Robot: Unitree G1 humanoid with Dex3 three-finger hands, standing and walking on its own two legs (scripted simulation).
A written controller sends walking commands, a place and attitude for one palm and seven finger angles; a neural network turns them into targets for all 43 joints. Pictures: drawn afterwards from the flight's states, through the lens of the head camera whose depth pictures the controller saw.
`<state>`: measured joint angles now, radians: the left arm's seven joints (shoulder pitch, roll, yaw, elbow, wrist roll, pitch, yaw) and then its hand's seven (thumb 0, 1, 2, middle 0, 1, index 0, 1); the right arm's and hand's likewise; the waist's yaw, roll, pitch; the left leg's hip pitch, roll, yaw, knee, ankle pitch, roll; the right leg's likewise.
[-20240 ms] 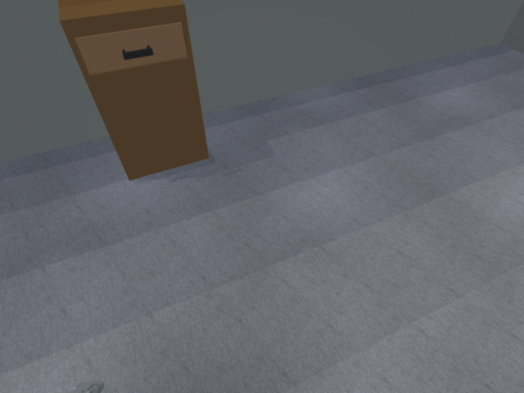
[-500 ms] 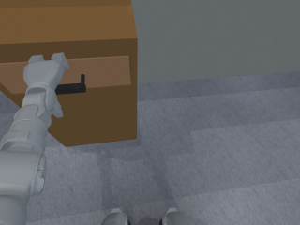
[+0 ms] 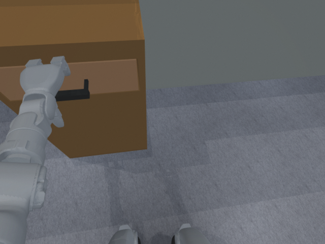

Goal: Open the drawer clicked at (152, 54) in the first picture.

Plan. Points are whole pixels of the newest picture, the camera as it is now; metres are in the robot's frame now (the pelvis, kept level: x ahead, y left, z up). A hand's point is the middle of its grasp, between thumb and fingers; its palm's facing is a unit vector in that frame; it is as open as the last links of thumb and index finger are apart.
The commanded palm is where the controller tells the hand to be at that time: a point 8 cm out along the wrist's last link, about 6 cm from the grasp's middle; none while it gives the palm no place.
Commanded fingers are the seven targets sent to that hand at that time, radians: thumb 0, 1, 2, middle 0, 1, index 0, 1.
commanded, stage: re-aim the fingers above the handle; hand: left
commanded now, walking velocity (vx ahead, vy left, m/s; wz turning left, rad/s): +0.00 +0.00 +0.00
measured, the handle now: (68, 89) +0.55 +0.24 -0.04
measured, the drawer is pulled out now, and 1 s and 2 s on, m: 0.00 0.00 0.00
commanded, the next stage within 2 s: lower the fingers behind the handle in 0.10 s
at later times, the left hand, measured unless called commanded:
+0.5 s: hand (55, 98) +0.50 +0.25 -0.01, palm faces -0.11 -0.05 -0.99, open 13.9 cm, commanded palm +0.49 +0.24 +0.05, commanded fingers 0.00 -0.50 0.30 -0.30 -1.20 -0.30 -1.20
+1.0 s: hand (55, 103) +0.50 +0.26 -0.02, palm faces -0.09 -0.02 -1.00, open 13.9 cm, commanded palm +0.49 +0.23 +0.02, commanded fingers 0.00 -0.50 0.30 -0.30 -1.20 -0.30 -1.20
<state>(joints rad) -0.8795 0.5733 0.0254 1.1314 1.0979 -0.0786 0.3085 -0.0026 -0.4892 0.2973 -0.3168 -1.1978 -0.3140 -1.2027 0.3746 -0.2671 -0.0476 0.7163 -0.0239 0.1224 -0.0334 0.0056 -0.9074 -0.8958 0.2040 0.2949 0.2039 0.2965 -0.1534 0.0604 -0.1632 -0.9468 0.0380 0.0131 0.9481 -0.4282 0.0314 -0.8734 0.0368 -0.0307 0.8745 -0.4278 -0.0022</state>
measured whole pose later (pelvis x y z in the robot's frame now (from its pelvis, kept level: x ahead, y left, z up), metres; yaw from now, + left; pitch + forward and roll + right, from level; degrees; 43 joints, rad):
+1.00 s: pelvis -0.01 +0.01 -0.02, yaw -1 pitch +27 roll -4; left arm -0.89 0.58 0.02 1.15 1.11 -0.07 0.34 0.00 -0.49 0.30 -0.29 -1.21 -0.31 -1.20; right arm 0.37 -0.25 -0.04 0.72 -0.04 0.11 -0.02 0.00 -0.91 -0.90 0.20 0.29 0.20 0.30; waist -0.15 0.06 -0.18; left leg -1.09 0.04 0.00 1.08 -0.48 0.04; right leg -1.01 0.04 -0.04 1.00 -0.47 0.00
